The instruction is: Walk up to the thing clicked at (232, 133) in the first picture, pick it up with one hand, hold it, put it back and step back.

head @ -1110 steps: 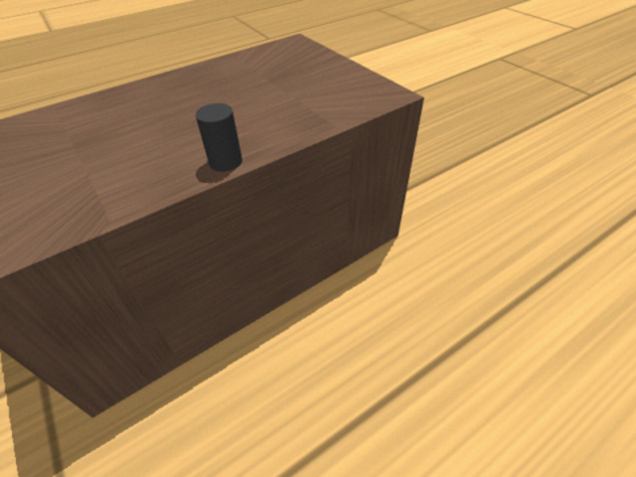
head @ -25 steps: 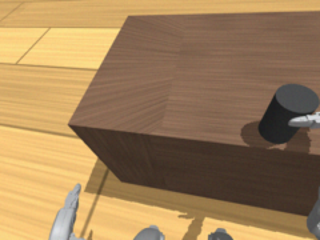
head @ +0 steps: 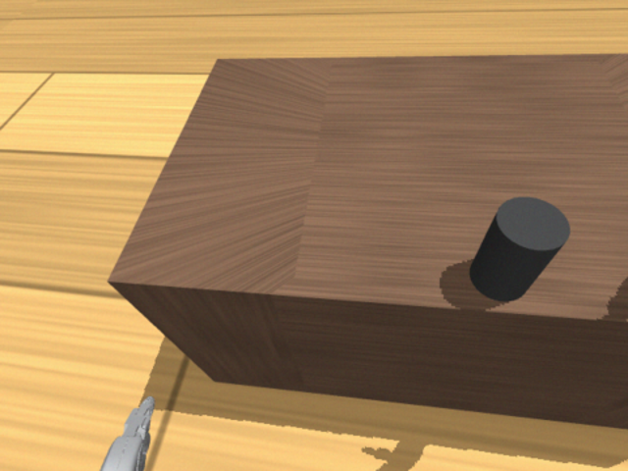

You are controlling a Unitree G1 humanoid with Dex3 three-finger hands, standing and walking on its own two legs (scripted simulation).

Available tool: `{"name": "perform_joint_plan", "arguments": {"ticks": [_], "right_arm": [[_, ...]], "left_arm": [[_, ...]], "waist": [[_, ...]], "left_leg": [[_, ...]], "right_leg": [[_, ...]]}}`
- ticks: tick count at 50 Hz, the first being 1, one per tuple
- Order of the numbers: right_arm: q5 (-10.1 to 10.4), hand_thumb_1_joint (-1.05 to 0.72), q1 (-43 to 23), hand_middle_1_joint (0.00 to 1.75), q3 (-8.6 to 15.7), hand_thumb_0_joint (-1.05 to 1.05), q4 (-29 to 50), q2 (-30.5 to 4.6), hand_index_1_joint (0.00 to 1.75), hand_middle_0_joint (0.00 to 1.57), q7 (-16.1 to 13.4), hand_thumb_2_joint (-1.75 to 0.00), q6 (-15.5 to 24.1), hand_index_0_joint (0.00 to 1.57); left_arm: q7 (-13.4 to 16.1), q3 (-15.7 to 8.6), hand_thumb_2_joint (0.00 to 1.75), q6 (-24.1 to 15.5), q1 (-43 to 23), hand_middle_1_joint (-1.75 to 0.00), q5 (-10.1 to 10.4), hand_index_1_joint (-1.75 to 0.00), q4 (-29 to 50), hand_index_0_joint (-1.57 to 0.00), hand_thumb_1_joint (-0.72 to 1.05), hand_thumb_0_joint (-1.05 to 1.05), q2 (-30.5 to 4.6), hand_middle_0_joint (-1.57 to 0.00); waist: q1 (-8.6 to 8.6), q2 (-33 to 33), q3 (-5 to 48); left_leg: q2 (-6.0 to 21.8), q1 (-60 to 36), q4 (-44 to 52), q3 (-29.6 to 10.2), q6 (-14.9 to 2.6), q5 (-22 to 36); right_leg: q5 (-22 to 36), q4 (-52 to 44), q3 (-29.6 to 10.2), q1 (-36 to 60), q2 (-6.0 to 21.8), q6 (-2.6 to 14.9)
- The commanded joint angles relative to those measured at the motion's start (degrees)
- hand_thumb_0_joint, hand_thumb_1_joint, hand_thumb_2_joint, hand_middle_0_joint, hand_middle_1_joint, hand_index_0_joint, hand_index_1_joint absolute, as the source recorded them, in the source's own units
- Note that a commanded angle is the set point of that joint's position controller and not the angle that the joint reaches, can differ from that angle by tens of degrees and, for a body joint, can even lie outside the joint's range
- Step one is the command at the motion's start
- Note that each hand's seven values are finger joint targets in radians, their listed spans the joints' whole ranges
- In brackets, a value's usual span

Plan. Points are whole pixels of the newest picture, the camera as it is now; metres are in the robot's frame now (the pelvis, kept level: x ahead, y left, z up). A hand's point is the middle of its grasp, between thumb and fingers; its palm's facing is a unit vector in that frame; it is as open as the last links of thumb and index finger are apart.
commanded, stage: sink last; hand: right
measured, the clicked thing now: (513, 252) +0.43 -0.24 -0.02
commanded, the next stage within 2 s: home in 0.98 s
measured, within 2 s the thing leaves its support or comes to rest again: neither
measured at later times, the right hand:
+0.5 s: hand out of the picture +0.23 -0.28 +0.06, palm faces +0.36 +0.86 -0.36, open 17.4 cm
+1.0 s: hand out of the picture +0.17 -0.26 +0.07, palm faces +0.42 +0.81 -0.40, open 17.5 cm
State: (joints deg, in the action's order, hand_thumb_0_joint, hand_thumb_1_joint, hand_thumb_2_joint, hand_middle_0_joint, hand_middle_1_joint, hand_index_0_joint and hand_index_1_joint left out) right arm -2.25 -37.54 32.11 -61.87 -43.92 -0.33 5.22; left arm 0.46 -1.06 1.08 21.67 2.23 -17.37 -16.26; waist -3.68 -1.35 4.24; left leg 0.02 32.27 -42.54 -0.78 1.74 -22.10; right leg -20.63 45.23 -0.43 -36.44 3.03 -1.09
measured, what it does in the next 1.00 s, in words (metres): stands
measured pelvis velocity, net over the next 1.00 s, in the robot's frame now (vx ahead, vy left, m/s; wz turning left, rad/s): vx -0.01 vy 0.03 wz -0.04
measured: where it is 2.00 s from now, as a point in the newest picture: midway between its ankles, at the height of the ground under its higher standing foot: outside the picture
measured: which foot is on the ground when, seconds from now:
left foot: down 0.00-1.00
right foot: down 0.00-1.00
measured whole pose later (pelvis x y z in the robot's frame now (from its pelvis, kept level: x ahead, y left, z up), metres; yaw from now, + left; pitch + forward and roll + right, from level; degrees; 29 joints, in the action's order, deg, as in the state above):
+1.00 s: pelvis -0.01 +0.03 +0.01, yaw -2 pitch +2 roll -1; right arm 4.0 26.4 18.6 5.0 -17.7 -3.4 5.0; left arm 5.6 -7.3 -1.2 22.0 1.8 -21.0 -14.2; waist 2.6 1.1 2.1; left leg 1.5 21.4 -43.1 0.5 0.3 -23.7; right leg -18.6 40.3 -1.4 -23.8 1.6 -2.6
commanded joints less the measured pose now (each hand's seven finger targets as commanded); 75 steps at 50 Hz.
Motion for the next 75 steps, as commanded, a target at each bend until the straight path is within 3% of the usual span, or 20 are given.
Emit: {"name": "perform_joint_plan", "arguments": {"ticks": [1,2,5,8,9,12,15,21,25,28,34,39,43,49,56,62,63,69,72,75], "right_arm": [[0.1,0.54,-15.8,0.06,-0.8,0.0,13.7,-16.5,0.06,0.06,-1.7,-0.06,4.0,0.05],[0.3,0.54,-13.6,0.06,-4.2,0.0,11.2,-11.9,0.06,0.06,-1.5,-0.06,3.6,0.05],[1.3,0.51,1.0,0.05,0.5,0.0,19.9,-16.3,0.05,0.06,-1.8,-0.06,2.9,0.05],[3.7,0.46,12.5,0.05,-5.4,0.0,30.1,-5.1,0.05,0.06,-0.6,-0.07,0.7,0.06],[4.5,0.46,17.5,0.05,-2.4,0.0,37.1,-7.2,0.05,0.06,-0.8,-0.07,0.4,0.06],[6.1,0.47,24.9,0.05,-7.8,0.0,53.2,1.4,0.05,0.06,-0.4,-0.07,-1.2,0.06],[6.9,0.53,32.7,0.05,-6.3,0.0,67.8,1.7,0.05,0.06,-1.7,-0.06,-1.6,0.05],[7.2,0.57,47.5,0.06,-5.8,0.0,84.3,6.9,0.06,0.06,-4.0,-0.05,-0.8,0.05],[7.1,0.55,63.7,0.06,-12.5,0.0,81.9,17.6,0.06,0.05,-3.8,-0.05,-0.4,0.05],[6.8,0.53,63.4,0.05,-16.3,0.0,84.6,20.9,0.06,0.05,-3.0,-0.06,-0.3,0.05],[6.7,0.56,61.9,0.06,-11.9,0.0,85.9,16.9,0.06,0.05,-2.8,-0.05,-0.4,0.05],[6.6,0.57,63.0,0.06,-9.0,0.0,80.2,16.6,0.06,0.05,-3.1,-0.05,-0.1,0.05],[6.7,0.59,62.4,0.06,-7.5,0.0,78.6,15.0,0.06,0.05,-3.5,-0.05,2.1,0.05],[6.0,0.57,60.7,0.06,-10.8,0.0,79.3,17.7,0.06,0.05,-3.2,-0.05,4.8,0.05],[6.5,0.56,62.1,0.05,-3.7,0.0,76.2,12.8,0.05,0.05,-3.4,-0.05,6.2,0.05],[6.0,0.6,61.6,0.04,-15.8,0.0,70.4,23.2,0.04,0.05,-1.4,-0.03,6.7,0.05],[5.9,0.59,59.7,0.05,-18.6,0.0,70.7,25.4,0.05,0.05,-1.3,-0.03,6.9,0.05],[5.1,0.55,64.3,0.05,-16.6,0.0,69.8,21.4,0.05,0.05,-2.2,-0.06,5.7,0.05],[4.4,0.59,62.7,0.05,-20.9,0.0,64.5,24.5,0.05,0.05,-2.5,-0.03,3.5,0.05],[4.1,0.61,58.3,0.04,-25.5,0.0,59.8,27.8,0.04,0.05,-2.3,-0.02,2.4,0.05]], "left_arm": [[0.4,-1.1,0.1,-4.8,-6.2,-0.05,-0.2,-0.06,10.6,-0.04,-0.57,0.0,-5.5,-0.06],[0.3,-0.5,0.09,-5.0,-6.0,-0.04,-0.1,-0.06,10.9,-0.04,-0.57,0.0,-4.6,-0.06],[0.9,-7.9,0.1,-4.1,2.4,-0.05,0.0,-0.07,8.6,-0.04,-0.57,0.0,-11.5,-0.06],[0.0,-6.0,0.09,-3.2,4.0,-0.05,1.2,-0.07,7.7,-0.05,-0.56,0.0,-7.6,-0.06],[-0.3,-5.8,0.09,-2.9,5.2,-0.05,1.5,-0.07,8.5,-0.05,-0.56,0.0,-6.9,-0.06],[-0.9,-5.3,0.08,-1.8,3.3,-0.05,2.4,-0.06,9.2,-0.05,-0.55,0.0,-5.2,-0.06],[0.2,-9.0,0.08,-1.5,-0.2,-0.05,2.5,-0.06,7.6,-0.04,-0.56,0.0,-7.7,-0.06],[2.7,-10.3,0.08,-2.2,-5.9,-0.05,1.2,-0.06,11.0,-0.04,-0.56,0.0,-7.6,-0.05],[3.9,-6.7,0.08,-3.0,-1.4,-0.05,0.5,-0.06,8.9,-0.04,-0.55,0.0,-2.5,-0.06],[3.8,-4.7,0.08,-3.2,-2.2,-0.05,0.2,-0.06,9.9,-0.04,-0.52,0.0,-1.0,-0.06],[4.9,-10.6,0.06,-3.8,2.8,-0.06,0.0,-0.06,6.3,-0.05,-0.53,0.0,-5.0,-0.05],[5.4,-12.9,0.05,-4.8,-1.1,-0.05,-0.3,-0.05,6.7,-0.06,-0.53,0.0,-6.4,-0.05],[5.1,-9.6,0.05,-5.5,-4.9,-0.05,-0.2,-0.04,9.6,-0.05,-0.53,0.0,-4.0,-0.05],[4.9,-3.7,0.07,-6.9,-6.5,-0.05,-0.8,-0.06,7.9,-0.04,-0.55,0.0,0.8,-0.06],[5.6,-11.3,0.24,-7.4,2.0,-0.15,-0.6,-0.15,6.6,-0.11,-0.38,0.0,-5.6,-0.11],[3.4,3.2,0.55,-8.3,-7.6,-0.2,-0.4,-0.2,5.7,-0.14,0.1,0.0,6.5,-0.14],[3.3,3.7,0.6,-8.8,-10.0,-0.21,-0.5,-0.21,6.1,-0.15,0.18,0.0,6.5,-0.15],[4.5,-9.2,0.72,-10.0,-2.7,-0.24,-1.2,-0.24,6.1,-0.17,0.58,0.0,-7.4,-0.17],[4.7,-7.6,0.88,-9.5,-1.0,-0.29,-1.4,-0.29,4.9,-0.2,0.8,0.0,-5.2,-0.19],[4.0,0.2,0.9,-8.8,-5.3,-0.3,-1.1,-0.3,4.0,-0.2,0.89,0.0,1.8,-0.2]], "waist": [[2.03,12.8,25.9],[1.14,11.1,24.6],[2.45,10.8,24.6],[2.67,9.0,17.6],[4.04,8.7,16.7],[3.83,8.8,12.5],[5.15,11.7,8.5],[6.56,8.9,12.2],[5.67,4.5,6.4],[5.14,3.6,5.6],[2.95,1.5,0.5],[4.83,-1.0,-1.5],[7.58,-1.5,0.0],[7.32,1.2,2.0],[5.67,1.8,-0.6],[6.48,2.6,-5.3],[6.37,2.1,-4.9],[4.65,2.9,6.5],[3.11,1.0,6.2],[3.71,2.3,1.9]], "left_leg": [[-1.6,-7.7,5.3,2.7,-2.07,20.7],[-1.6,-7.5,5.4,2.9,-1.8,23.0],[-1.6,-8.2,5.9,3.8,-1.61,26.6],[-1.8,-8.0,6.8,4.3,-1.9,24.0],[-1.8,-9.3,7.3,4.7,-1.92,24.2],[-1.8,-10.2,8.1,4.7,-2.24,21.9],[-1.4,-10.6,9.1,4.4,-2.61,18.1],[-1.0,-15.9,8.0,4.2,-2.27,19.1],[-0.5,-15.0,8.1,4.1,-1.2,20.1],[-0.2,-13.5,7.8,3.7,-0.92,19.3],[0.6,-7.4,9.3,3.3,-0.21,11.4],[1.4,-6.9,10.4,3.0,-0.32,5.9],[2.2,-9.1,10.6,1.9,-0.34,7.1],[2.9,-10.2,11.0,0.1,-0.23,6.8],[1.4,-8.9,11.6,2.5,-0.81,4.0],[0.6,-6.5,10.4,3.5,-1.34,1.5],[0.2,-6.5,10.1,3.8,-1.43,1.2],[-0.7,-9.5,6.0,5.2,-1.64,9.8],[-0.5,-9.7,6.2,4.9,-1.48,12.6],[-0.4,-6.6,5.7,4.6,-1.68,8.1]], "right_leg": [[24.7,-4.8,1.8,21.0,-1.3,-0.1],[27.4,-4.5,2.0,21.3,-1.3,0.09],[34.3,-4.5,2.1,26.0,-1.0,0.13],[31.5,-6.7,2.3,23.9,-1.0,0.16],[32.0,-7.0,2.4,23.7,-1.1,0.25],[27.6,-9.2,2.7,21.9,-1.1,0.39],[22.7,-11.3,2.7,21.0,-1.0,0.18],[22.3,-10.6,2.1,21.7,-1.3,0.29],[21.5,-9.5,2.9,18.9,-1.9,1.05],[19.3,-9.3,3.5,18.5,-2.4,1.36],[10.0,-10.1,3.5,17.6,-3.2,2.15],[6.7,-9.7,3.2,16.2,-3.8,1.97],[8.9,-8.7,3.3,15.4,-4.1,1.6],[8.6,-8.5,4.1,15.5,-4.3,1.21],[6.3,-11.4,3.5,17.4,-3.9,1.3],[4.0,-12.0,3.5,13.2,-3.1,1.13],[3.4,-12.5,3.2,12.9,-2.8,1.06],[11.9,-11.3,1.5,19.7,-1.9,0.46],[14.0,-9.6,1.6,19.9,-2.0,1.01],[8.9,-9.4,1.8,14.5,-1.9,1.05]]}}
